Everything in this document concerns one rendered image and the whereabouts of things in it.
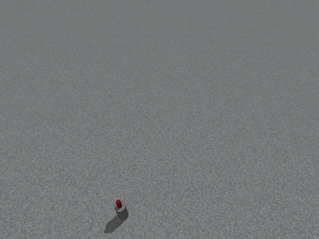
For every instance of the bottle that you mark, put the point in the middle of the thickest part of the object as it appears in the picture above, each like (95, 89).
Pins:
(121, 210)

